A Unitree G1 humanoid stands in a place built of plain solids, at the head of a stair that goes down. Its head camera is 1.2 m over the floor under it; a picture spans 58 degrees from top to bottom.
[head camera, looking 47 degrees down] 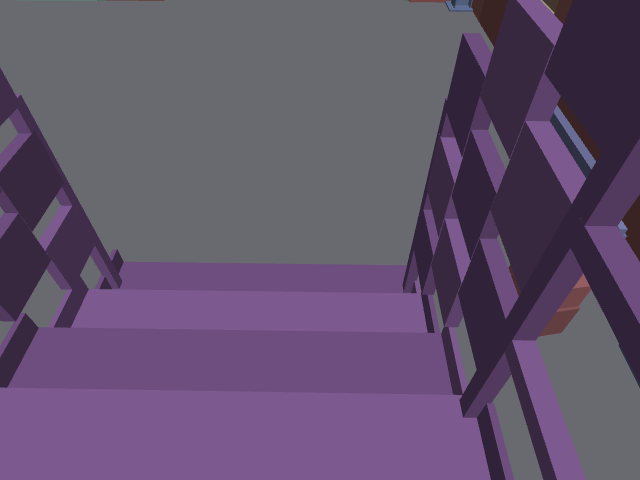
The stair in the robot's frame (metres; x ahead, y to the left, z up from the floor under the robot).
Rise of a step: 0.17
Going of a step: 0.30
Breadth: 1.50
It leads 1 degrees to the right of straight ahead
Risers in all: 4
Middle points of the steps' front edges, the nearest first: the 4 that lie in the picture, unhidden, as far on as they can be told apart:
0.53 0.30 0.00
0.83 0.29 -0.17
1.13 0.29 -0.34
1.43 0.28 -0.51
